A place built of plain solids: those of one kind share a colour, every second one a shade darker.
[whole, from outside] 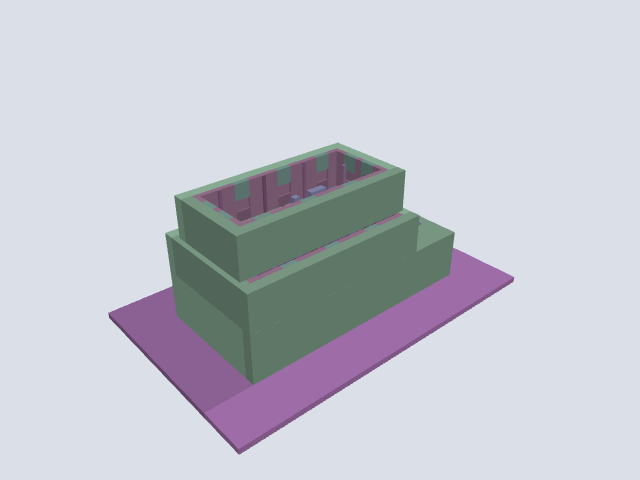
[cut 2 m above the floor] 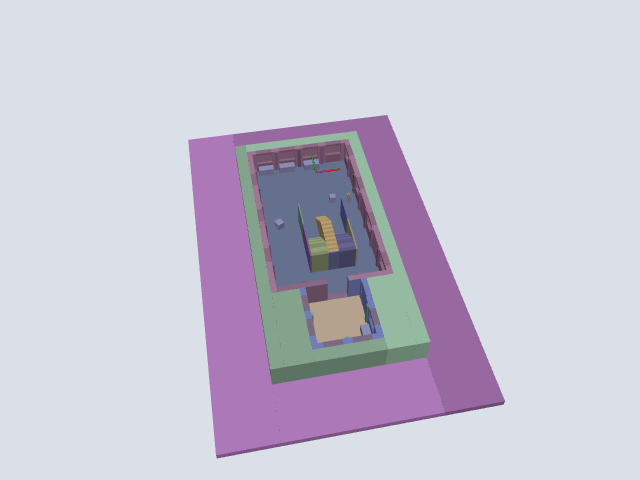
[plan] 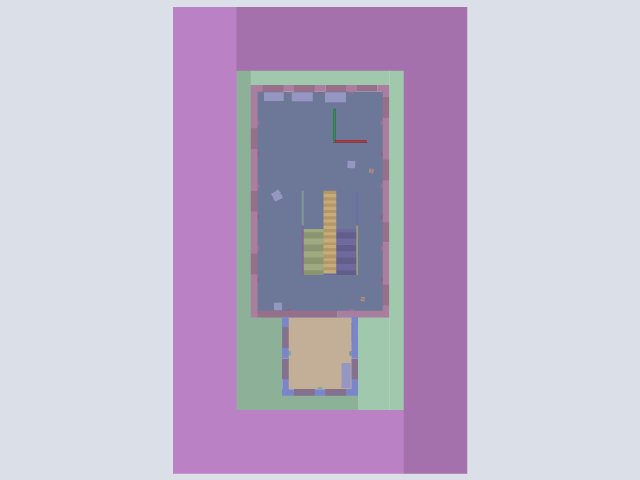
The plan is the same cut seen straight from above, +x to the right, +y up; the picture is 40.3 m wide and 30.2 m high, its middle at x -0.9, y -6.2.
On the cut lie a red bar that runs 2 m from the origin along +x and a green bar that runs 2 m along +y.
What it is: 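The timber main towers of Japanese castles, from general knowledge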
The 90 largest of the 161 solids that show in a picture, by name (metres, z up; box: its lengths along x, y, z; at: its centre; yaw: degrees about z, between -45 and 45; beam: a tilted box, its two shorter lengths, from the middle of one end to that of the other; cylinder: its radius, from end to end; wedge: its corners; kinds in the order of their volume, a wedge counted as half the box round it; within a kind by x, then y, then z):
{
 "wall_fill_storey_1": {"box": [0.9, 21.36, 4.79], "at": [-5.71, -6.22, 1.89]},
 "wall_fill_storey_2": {"box": [0.9, 16.43, 3.34], "at": [-5.71, -3.76, 5.95]},
 "wall_fill_storey_3": {"box": [0.9, 15.59, 3.48], "at": [-4.3, -3.76, 9.36]},
 "wall_fill_storey_4": {"box": [1.97, 5.83, 4.79], "at": [-4.27, -13.99, 1.89]},
 "wall_fill_storey_5": {"box": [4.78, 0.9, 4.79], "at": [-0.9, -16.45, 1.89]},
 "wall_fill_storey_6": {"box": [5.91, 0.9, 3.48], "at": [-0.9, -11.11, 9.36]},
 "wall_fill_storey_7": {"box": [5.91, 0.9, 3.48], "at": [-0.9, 3.58, 9.36]},
 "wall_fill_storey_8": {"box": [8.72, 0.9, 4.79], "at": [-0.9, 4.0, 1.89]},
 "wall_fill_storey_9": {"box": [8.72, 0.9, 3.34], "at": [-0.9, 4.0, 5.95]},
 "wall_fill_storey_10": {"box": [1.97, 5.83, 4.79], "at": [2.48, -13.99, 1.89]},
 "wall_fill_storey_11": {"box": [0.9, 15.59, 3.48], "at": [2.51, -3.76, 9.36]},
 "wall_fill_storey_12": {"box": [0.9, 21.36, 4.79], "at": [3.92, -6.22, 1.89]},
 "wall_fill_storey_13": {"box": [0.9, 16.43, 3.34], "at": [3.92, -3.76, 5.95]},
 "ground_garden_1": {"box": [4.0, 29.36, 0.5], "at": [-8.15, -6.22, -0.27]},
 "ground_garden_2": {"box": [10.52, 4.0, 0.5], "at": [-0.9, -18.9, -0.27]},
 "ground_garden_3": {"box": [10.52, 4.0, 0.5], "at": [-0.9, 6.45, -0.27]},
 "ground_garden_4": {"box": [4.0, 29.36, 0.5], "at": [6.37, -6.22, -0.27]},
 "wall_storey_1": {"box": [0.42, 2.73, 4.44], "at": [-5.04, -9.71, 2.07]},
 "wall_storey_2": {"box": [0.42, 2.73, 3.34], "at": [-5.04, -9.71, 5.95]},
 "wall_storey_3": {"box": [0.42, 2.64, 4.44], "at": [-5.04, -5.73, 2.07]},
 "wall_storey_4": {"box": [0.42, 2.64, 3.34], "at": [-5.04, -5.73, 5.95]},
 "wall_storey_5": {"box": [0.42, 2.64, 4.44], "at": [-5.04, -1.79, 2.07]},
 "wall_storey_6": {"box": [0.42, 2.64, 3.34], "at": [-5.04, -1.79, 5.95]},
 "wall_storey_7": {"box": [0.42, 2.73, 4.44], "at": [-5.04, 2.19, 2.07]},
 "wall_storey_8": {"box": [0.42, 2.73, 3.34], "at": [-5.04, 2.19, 5.95]},
 "wall_storey_9": {"box": [0.76, 0.42, 4.44], "at": [-4.88, 3.34, 2.07]},
 "wall_storey_10": {"box": [0.42, 3.29, 3.48], "at": [-3.64, -9.01, 9.36]},
 "wall_storey_11": {"box": [0.42, 2.64, 3.48], "at": [-3.64, -4.75, 9.36]},
 "wall_storey_12": {"box": [0.42, 2.64, 3.48], "at": [-3.64, -0.81, 9.36]},
 "wall_storey_13": {"box": [0.42, 1.32, 3.48], "at": [-3.64, 2.47, 9.36]},
 "wall_storey_14": {"box": [3.98, 0.42, 4.44], "at": [-3.27, -10.87, 2.07]},
 "wall_storey_15": {"box": [1.32, 0.42, 3.48], "at": [-3.19, -10.45, 9.36]},
 "wall_storey_16": {"box": [1.32, 0.42, 3.48], "at": [-3.19, 2.92, 9.36]},
 "wall_storey_17": {"box": [0.67, 0.42, 4.44], "at": [-2.87, 3.34, 2.07]},
 "wall_storey_18": {"box": [0.67, 0.42, 3.48], "at": [-0.9, -10.45, 9.36]},
 "wall_storey_19": {"box": [0.67, 0.42, 4.44], "at": [-0.9, 3.34, 2.07]},
 "wall_storey_20": {"box": [0.67, 0.42, 4.44], "at": [1.07, 3.34, 2.07]},
 "wall_storey_21": {"box": [1.32, 0.42, 3.48], "at": [1.4, -10.45, 9.36]},
 "wall_storey_22": {"box": [3.24, 0.42, 4.44], "at": [1.84, -10.87, 2.07]},
 "wall_storey_23": {"box": [0.42, 1.32, 3.48], "at": [1.85, -10.0, 9.36]},
 "wall_storey_24": {"box": [0.42, 1.3, 1.18], "at": [1.85, -8.69, 8.21]},
 "wall_storey_25": {"box": [0.42, 2.64, 3.48], "at": [1.85, -6.72, 9.36]},
 "wall_storey_26": {"box": [0.42, 2.64, 3.48], "at": [1.85, -2.78, 9.36]},
 "wall_storey_27": {"box": [0.42, 3.29, 3.48], "at": [1.85, 1.49, 9.36]},
 "wall_storey_28": {"box": [0.76, 0.42, 4.44], "at": [3.09, 3.34, 2.07]},
 "wall_storey_29": {"box": [0.42, 0.76, 4.44], "at": [3.25, -10.7, 2.07]},
 "wall_storey_30": {"box": [0.42, 2.64, 4.44], "at": [3.25, -7.7, 2.07]},
 "wall_storey_31": {"box": [0.42, 2.64, 4.44], "at": [3.25, -3.76, 2.07]},
 "wall_storey_32": {"box": [0.42, 2.64, 4.44], "at": [3.25, 0.18, 2.07]},
 "wall_storey_33": {"box": [0.42, 0.76, 4.44], "at": [3.25, 3.18, 2.07]},
 "floor_storey_1": {"box": [7.88, 13.79, 0.55], "at": [-0.9, -3.76, -0.28]},
 "floor_annex_1": {"box": [3.94, 4.51, 0.55], "at": [-0.9, -13.33, -0.28]},
 "wall_annex_1": {"box": [0.42, 1.04, 3.05], "at": [-3.08, -15.48, 1.37]},
 "wall_annex_2": {"box": [0.42, 0.67, 3.05], "at": [-3.08, -13.33, 1.37]},
 "wall_annex_3": {"box": [0.42, 0.66, 3.05], "at": [-3.08, -11.37, 1.37]},
 "wall_annex_4": {"box": [0.76, 0.42, 3.05], "at": [-2.91, -15.79, 1.37]},
 "wall_annex_5": {"box": [0.67, 0.42, 3.05], "at": [-0.9, -15.79, 1.37]},
 "wall_annex_6": {"box": [0.76, 0.42, 3.05], "at": [1.12, -15.79, 1.37]},
 "wall_annex_7": {"box": [0.42, 1.04, 3.05], "at": [1.28, -15.48, 1.37]},
 "wall_annex_8": {"box": [0.42, 1.06, 3.05], "at": [1.28, -13.14, 1.37]},
 "wall_annex_9": {"box": [0.38, 1.2, 2.1], "at": [1.31, -12.01, 1.05]},
 "wall_head_storey_1": {"box": [0.42, 1.3, 1.21], "at": [-5.04, -7.7, 7.02]},
 "wall_head_storey_2": {"box": [0.42, 1.3, 1.21], "at": [-5.04, -3.76, 7.02]},
 "wall_head_storey_3": {"box": [0.42, 1.3, 1.21], "at": [-5.04, 0.18, 7.02]},
 "wall_head_storey_4": {"box": [0.42, 1.3, 1.35], "at": [-3.64, -6.72, 10.43]},
 "wall_head_storey_5": {"box": [0.42, 1.3, 1.35], "at": [-3.64, -2.78, 10.43]},
 "wall_head_storey_6": {"box": [0.42, 1.3, 1.35], "at": [-3.64, 1.16, 10.43]},
 "wall_head_storey_7": {"box": [1.3, 0.42, 1.35], "at": [-1.88, -10.45, 10.43]},
 "wall_head_storey_8": {"box": [1.3, 0.42, 1.35], "at": [-1.88, 2.92, 10.43]},
 "wall_head_storey_9": {"box": [1.3, 0.42, 1.35], "at": [0.09, -10.45, 10.43]},
 "wall_head_storey_10": {"box": [1.3, 0.42, 1.35], "at": [0.09, 2.92, 10.43]},
 "wall_head_storey_11": {"box": [0.42, 1.3, 1.35], "at": [1.85, -8.69, 10.43]},
 "wall_head_storey_12": {"box": [0.42, 1.3, 1.35], "at": [1.85, -4.75, 10.43]},
 "wall_head_storey_13": {"box": [0.42, 1.3, 1.35], "at": [1.85, -0.81, 10.43]},
 "terrace_left_1": {"box": [1.25, 0.3, 2.76], "at": [0.75, -8.26, 1.36]},
 "terrace_left_2": {"box": [1.25, 0.4, 2.42], "at": [0.75, -7.91, 1.19]},
 "terrace_left_3": {"box": [1.25, 0.4, 2.08], "at": [0.75, -7.51, 1.02]},
 "terrace_left_4": {"box": [1.25, 0.4, 1.73], "at": [0.75, -7.11, 0.85]},
 "terrace_left_5": {"box": [1.25, 0.4, 1.39], "at": [0.75, -6.71, 0.67]},
 "terrace_right_1": {"box": [1.25, 0.3, 2.76], "at": [-1.3, -8.26, 1.36]},
 "terrace_right_2": {"box": [1.25, 0.4, 2.42], "at": [-1.3, -7.91, 1.19]},
 "terrace_right_3": {"box": [1.25, 0.4, 2.08], "at": [-1.3, -7.51, 1.02]},
 "terrace_right_4": {"box": [1.25, 0.4, 1.73], "at": [-1.3, -7.11, 0.85]},
 "terrace_right_5": {"box": [1.25, 0.4, 1.39], "at": [-1.3, -6.71, 0.67]},
 "wall_beside_right_1": {"box": [0.12, 4.92, 4.29], "at": [-2.14, -1.68, 6.76]},
 "wall_beside_right_2": {"box": [0.12, 3.12, 5.57], "at": [-1.99, -6.85, 2.78]},
 "wall_beside_left_1": {"box": [0.12, 3.12, 5.57], "at": [1.44, -6.85, 2.78]},
 "wall_beside_left_low_1": {"box": [0.12, 2.18, 4.29], "at": [1.44, -4.2, 2.14]},
 "wall_beside_right_low_1": {"box": [0.12, 2.18, 4.29], "at": [-1.99, -4.2, 2.14]},
 "step_1": {"box": [0.8, 0.26, 3.63], "at": [-0.28, -7.24, 1.77]}
}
